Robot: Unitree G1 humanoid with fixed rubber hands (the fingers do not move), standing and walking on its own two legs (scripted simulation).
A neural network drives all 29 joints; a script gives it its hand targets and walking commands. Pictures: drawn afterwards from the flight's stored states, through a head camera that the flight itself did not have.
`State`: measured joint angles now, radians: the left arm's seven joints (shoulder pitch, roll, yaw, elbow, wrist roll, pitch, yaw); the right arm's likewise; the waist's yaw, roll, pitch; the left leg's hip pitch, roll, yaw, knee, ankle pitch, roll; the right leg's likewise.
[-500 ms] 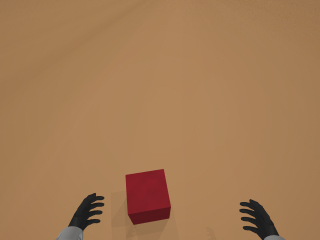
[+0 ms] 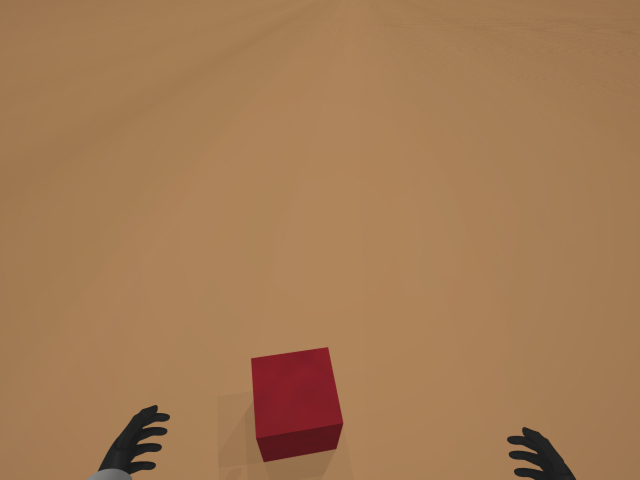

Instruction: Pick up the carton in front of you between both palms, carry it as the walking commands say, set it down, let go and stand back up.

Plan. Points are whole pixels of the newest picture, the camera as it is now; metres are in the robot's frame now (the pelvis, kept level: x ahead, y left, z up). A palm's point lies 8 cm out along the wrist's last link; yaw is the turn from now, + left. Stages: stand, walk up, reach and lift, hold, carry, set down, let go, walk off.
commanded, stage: stand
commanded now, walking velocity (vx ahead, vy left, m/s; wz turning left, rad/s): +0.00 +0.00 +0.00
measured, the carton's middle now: (295, 405) +0.42 +0.08 -0.64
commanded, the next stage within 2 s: none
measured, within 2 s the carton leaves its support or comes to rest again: neither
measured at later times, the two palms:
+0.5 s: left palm (105, 471) +0.15 +0.30 -0.10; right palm out of the picture +0.13 -0.28 -0.08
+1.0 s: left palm out of the picture +0.10 +0.31 -0.10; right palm out of the picture +0.09 -0.30 -0.08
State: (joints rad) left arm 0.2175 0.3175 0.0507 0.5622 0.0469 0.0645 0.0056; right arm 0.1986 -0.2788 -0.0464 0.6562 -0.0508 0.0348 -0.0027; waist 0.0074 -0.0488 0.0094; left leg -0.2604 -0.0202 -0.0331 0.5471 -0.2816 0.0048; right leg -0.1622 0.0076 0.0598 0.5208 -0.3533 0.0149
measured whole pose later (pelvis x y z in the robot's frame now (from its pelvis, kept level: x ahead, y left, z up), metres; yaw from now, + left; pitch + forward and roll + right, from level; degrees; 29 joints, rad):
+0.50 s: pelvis +0.02 +0.01 +0.00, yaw -1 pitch -1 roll +0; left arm 0.18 0.36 0.02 0.77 0.03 0.00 0.03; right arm 0.16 -0.32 -0.04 0.83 -0.03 0.00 -0.02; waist -0.01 -0.05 0.01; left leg -0.21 -0.03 -0.01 0.51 -0.29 0.02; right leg -0.11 0.00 0.08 0.46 -0.34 0.03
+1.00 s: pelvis +0.00 +0.01 +0.01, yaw -1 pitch -2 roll +0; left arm 0.19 0.38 0.01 0.90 0.03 -0.01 0.02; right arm 0.13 -0.35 -0.03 0.96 -0.02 0.00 -0.01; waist 0.00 -0.04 0.02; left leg -0.18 -0.02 -0.01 0.43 -0.22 0.02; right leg -0.08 0.00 0.08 0.38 -0.28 0.03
